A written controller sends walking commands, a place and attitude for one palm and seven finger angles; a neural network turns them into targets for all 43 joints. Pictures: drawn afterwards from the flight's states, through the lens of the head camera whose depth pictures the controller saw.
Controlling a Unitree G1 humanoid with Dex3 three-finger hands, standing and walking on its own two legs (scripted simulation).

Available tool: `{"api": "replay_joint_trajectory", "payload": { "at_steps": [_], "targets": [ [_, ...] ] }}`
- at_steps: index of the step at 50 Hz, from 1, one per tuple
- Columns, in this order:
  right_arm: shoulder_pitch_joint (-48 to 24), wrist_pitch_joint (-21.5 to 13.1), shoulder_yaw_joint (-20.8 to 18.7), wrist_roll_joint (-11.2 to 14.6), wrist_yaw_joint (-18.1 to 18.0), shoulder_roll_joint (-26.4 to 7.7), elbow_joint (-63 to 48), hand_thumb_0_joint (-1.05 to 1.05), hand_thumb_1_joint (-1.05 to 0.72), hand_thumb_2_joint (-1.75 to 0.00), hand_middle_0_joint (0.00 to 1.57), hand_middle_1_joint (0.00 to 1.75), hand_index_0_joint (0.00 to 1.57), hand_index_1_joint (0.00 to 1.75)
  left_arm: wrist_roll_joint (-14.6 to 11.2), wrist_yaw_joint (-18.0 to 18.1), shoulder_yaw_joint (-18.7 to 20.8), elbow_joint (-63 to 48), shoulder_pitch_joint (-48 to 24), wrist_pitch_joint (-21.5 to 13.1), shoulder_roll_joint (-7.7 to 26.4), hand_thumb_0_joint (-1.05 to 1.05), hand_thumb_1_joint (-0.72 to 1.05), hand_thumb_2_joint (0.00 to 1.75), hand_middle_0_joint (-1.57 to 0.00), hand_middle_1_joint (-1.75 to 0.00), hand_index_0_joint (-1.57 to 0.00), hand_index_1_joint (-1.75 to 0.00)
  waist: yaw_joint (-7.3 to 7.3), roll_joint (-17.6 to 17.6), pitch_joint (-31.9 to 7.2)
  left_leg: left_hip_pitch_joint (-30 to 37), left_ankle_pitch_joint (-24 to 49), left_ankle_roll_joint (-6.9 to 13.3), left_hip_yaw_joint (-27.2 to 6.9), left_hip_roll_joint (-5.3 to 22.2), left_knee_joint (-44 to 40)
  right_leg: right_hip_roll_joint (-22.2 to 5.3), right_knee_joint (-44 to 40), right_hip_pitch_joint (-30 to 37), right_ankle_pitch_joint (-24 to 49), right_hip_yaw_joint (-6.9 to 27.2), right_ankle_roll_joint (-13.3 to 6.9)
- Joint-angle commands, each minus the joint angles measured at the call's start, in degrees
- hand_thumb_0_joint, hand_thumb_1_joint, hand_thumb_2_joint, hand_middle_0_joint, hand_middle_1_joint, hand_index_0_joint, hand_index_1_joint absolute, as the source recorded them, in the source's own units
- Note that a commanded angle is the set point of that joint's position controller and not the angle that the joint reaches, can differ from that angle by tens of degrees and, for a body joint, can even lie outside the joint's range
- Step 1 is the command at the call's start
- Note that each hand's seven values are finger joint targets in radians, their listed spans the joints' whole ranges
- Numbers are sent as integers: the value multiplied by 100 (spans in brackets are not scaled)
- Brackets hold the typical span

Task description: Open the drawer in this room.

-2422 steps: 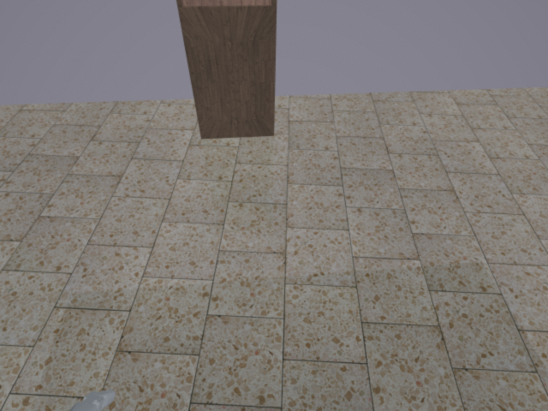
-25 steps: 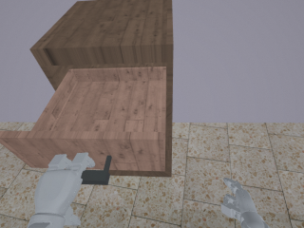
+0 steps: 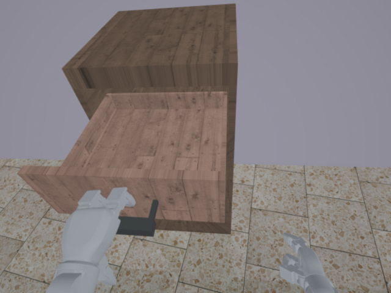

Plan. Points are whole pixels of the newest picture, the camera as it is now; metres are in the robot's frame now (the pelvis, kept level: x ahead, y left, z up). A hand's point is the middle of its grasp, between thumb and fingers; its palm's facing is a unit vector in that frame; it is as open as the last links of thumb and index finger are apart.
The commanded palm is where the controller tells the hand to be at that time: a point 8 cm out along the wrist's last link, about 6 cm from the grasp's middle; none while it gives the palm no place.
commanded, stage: lift the hand off the handle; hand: left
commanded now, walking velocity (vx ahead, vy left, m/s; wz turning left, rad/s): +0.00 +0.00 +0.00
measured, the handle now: (122, 214) +0.24 +0.19 +0.06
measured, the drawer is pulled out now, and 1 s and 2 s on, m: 0.29 0.29 0.29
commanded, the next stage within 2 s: draw the hand back to the body in 1.10 s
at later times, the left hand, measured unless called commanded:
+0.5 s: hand (90, 214) +0.20 +0.21 +0.13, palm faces +0.16 -0.14 -0.98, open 13.5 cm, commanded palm +0.16 +0.20 +0.19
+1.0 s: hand (80, 180) +0.22 +0.19 +0.21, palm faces +0.27 -0.13 -0.95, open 13.8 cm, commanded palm +0.16 +0.20 +0.26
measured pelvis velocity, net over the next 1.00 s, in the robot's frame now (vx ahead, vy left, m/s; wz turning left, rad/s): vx -0.01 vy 0.01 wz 0.00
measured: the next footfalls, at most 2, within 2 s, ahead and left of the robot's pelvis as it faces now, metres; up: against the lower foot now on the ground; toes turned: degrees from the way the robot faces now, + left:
none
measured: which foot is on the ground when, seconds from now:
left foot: down 0.00-1.00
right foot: down 0.00-1.00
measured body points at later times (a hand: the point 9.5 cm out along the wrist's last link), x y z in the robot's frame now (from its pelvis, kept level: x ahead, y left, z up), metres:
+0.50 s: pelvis +0.00 +0.02 +0.01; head -0.02 -0.03 +0.46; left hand +0.19 +0.21 +0.18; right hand +0.24 -0.16 -0.07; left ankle -0.02 +0.10 -0.72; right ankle +0.02 -0.07 -0.72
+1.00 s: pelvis -0.01 +0.01 +0.02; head -0.04 -0.05 +0.46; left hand +0.20 +0.20 +0.26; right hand +0.24 -0.17 -0.06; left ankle -0.02 +0.10 -0.72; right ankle +0.02 -0.07 -0.72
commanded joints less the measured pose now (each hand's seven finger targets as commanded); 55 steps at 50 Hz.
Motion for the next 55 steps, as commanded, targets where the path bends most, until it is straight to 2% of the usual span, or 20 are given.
{"api": "replay_joint_trajectory", "payload": {
  "at_steps": [1, 14, 18, 21, 23, 24, 25, 28, 31, 33, 36, 38, 39, 42, 43, 46, 48, 49, 52, 55],
  "targets": [
    [-1084, -261, -139, 34, -30, -500, -1039, 0, -90, -90, 20, 30, 20, 30, -54, 132, 930, -1604, -1040, 217, 871, 0, -50, 30, -30, -120, -30, -120, 43, -408, -646, 216, 1113, 24, -208, 12, -619, -323, -1064, 822, 450, 713, 170],
    [-1096, -142, -33, 92, 213, -546, -1212, 0, -90, -90, 20, 30, 20, 30, -116, -547, 424, -2514, -1148, 500, 642, 0, -50, 30, -30, -120, -30, -120, 123, -242, -736, 743, 1760, -16, -262, 220, -1047, -282, -1131, 1250, 762, 353, 147],
    [-1310, -59, -19, 165, 181, -656, -1230, 0, -90, -90, 20, 30, 20, 30, -249, -637, 858, -2696, -1217, 559, 1091, 0, -50, 30, -30, -120, -30, -120, 122, -249, -651, 742, 1778, -42, -311, 278, -1188, -236, -1237, 1584, 1041, 473, 145],
    [-1184, -28, 5, 131, 234, -602, -1184, 0, -90, -90, 20, 30, 20, 30, -212, -767, 669, -2654, -1212, 582, 905, 0, -50, 30, -30, -120, -30, -120, 131, -412, -511, 798, 1924, -45, -259, 265, -1246, -257, -1325, 1529, 1007, 412, 159],
    [-1425, 0, 10, 219, 228, -677, -1269, 0, -90, -90, 20, 30, 20, 30, -347, -852, 839, -2957, -1450, 661, 1109, 0, -50, 30, -30, -120, -30, -120, 100, -170, -586, 827, 1866, -38, -321, 321, -1308, -239, -1306, 1714, 1150, 453, 162],
    [-1270, 1, 49, 169, 267, -596, -1270, 0, -90, -90, 20, 30, 20, 30, -226, -908, 623, -3008, -1513, 703, 934, 0, -50, 30, -30, -120, -30, -120, 160, -158, -731, 878, 2004, -44, -282, 302, -1305, -275, -1273, 1683, 1054, 399, 160],
    [-1340, 43, 27, 194, 263, -599, -1220, 0, -90, -90, 20, 30, 20, 30, -358, -961, 612, -2939, -1542, 713, 932, 0, -50, 30, -30, -120, -30, -120, 85, -190, -446, 902, 1997, -63, -321, 311, -1394, -245, -1356, 1632, 1079, 386, 151],
    [-1499, 83, 57, 255, 239, -681, -1244, 0, -90, -90, 20, 30, 20, 30, -452, -1076, 952, -2940, -1743, 831, 1262, 0, -50, 30, -30, -120, -30, -120, 83, -206, -440, 846, 1827, -23, -346, 352, -1469, -234, -1406, 1826, 1101, 395, 174],
    [-1401, 147, 88, 227, 302, -604, -1196, 0, -90, -90, 20, 30, 20, 30, -386, -1264, 650, -2744, -1647, 928, 1002, 0, -50, 30, -30, -120, -30, -120, 131, -304, -339, 830, 1926, -57, -276, 328, -1570, -276, -1453, 1859, 959, 315, 177],
    [-1662, 186, 85, 354, 324, -668, -1263, 0, -90, -90, 20, 30, 20, 30, -586, -1410, 866, -2834, -1751, 1067, 1186, 0, -50, 30, -30, -120, -30, -120, 76, -131, -318, 733, 1800, -28, -315, 379, -1637, -253, -1424, 2066, 1137, 332, 191],
    [-1556, 257, 107, 326, 342, -634, -1220, 0, -90, -90, 20, 30, 20, 30, -642, -1609, 879, -2743, -1770, 1131, 1237, 0, -50, 30, -30, -120, -30, -120, 119, -423, -291, 693, 1822, -38, -223, 332, -1709, -308, -1475, 2159, 1044, 285, 245],
    [-1763, 266, 102, 399, 342, -720, -1341, 0, -90, -90, 20, 30, 20, 30, -753, -1656, 1160, -3068, -2048, 1188, 1511, 0, -50, 30, -30, -120, -30, -120, 101, -96, -365, 606, 1640, 5, -256, 425, -1734, -261, -1418, 2322, 1131, 347, 249],
    [-1656, 257, 160, 338, 381, -626, -1370, 0, -90, -90, 20, 30, 20, 30, -644, -1715, 881, -3142, -2099, 1208, 1286, 0, -50, 30, -30, -120, -30, -120, 171, -174, -589, 630, 1755, -3, -213, 340, -1706, -334, -1385, 2387, 1047, 304, 249],
    [-1640, 300, 107, 339, 386, -687, -1333, 0, -90, -90, 20, 30, 20, 30, -662, -1760, 944, -3270, -2288, 1173, 1427, 0, -50, 30, -30, -120, -30, -120, 108, -248, -491, 729, 1833, -19, -226, 344, -1703, -320, -1489, 2258, 1060, 378, 239],
    [-1789, 269, 97, 405, 372, -726, -1368, 0, -90, -90, 20, 30, 20, 30, -784, -1746, 1269, -3339, -2390, 1200, 1679, 0, -50, 30, -30, -120, -30, -120, 90, -79, -503, 630, 1668, 11, -260, 419, -1691, -268, -1425, 2370, 1105, 410, 237],
    [-1651, 294, 117, 350, 408, -636, -1302, 0, -90, -90, 20, 30, 20, 30, -774, -1824, 1083, -3149, -2270, 1207, 1482, 0, -50, 30, -30, -120, -30, -120, 128, -374, -416, 730, 1793, -16, -205, 308, -1661, -352, -1555, 2208, 939, 399, 243],
    [-1795, 250, 107, 433, 395, -712, -1290, 0, -90, -90, 20, 30, 20, 30, -944, -1833, 1541, -3182, -2577, 1239, 1910, 0, -50, 30, -30, -120, -30, -120, 81, -192, -401, 675, 1605, 2, -239, 342, -1644, -321, -1567, 2224, 890, 490, 236],
    [-1670, 236, 158, 372, 420, -606, -1317, 0, -90, -90, 20, 30, 20, 30, -857, -1890, 1388, -3123, -2577, 1258, 1772, 0, -50, 30, -30, -120, -30, -120, 176, -411, -576, 677, 1801, -2, -188, 271, -1586, -408, -1513, 2332, 983, 441, 252],
    [-1645, 282, 116, 397, 414, -638, -1210, 0, -90, -90, 20, 30, 20, 30, -980, -2019, 1274, -2713, -2511, 1275, 1625, 0, -50, 30, -30, -120, -30, -120, 70, -487, -80, 670, 1558, -18, -157, 253, -1643, -397, -1695, 1938, 653, 432, 283],
    [-1655, 267, 103, 428, 411, -649, -1204, 0, -90, -90, 20, 30, 20, 30, -1162, -2125, 1419, -2638, -2346, 1277, 1711, 0, -50, 30, -30, -120, -30, -120, 50, -402, -151, 600, 1446, -19, -139, 246, -1643, -411, -1691, 2056, 596, 450, 297]
  ]
}}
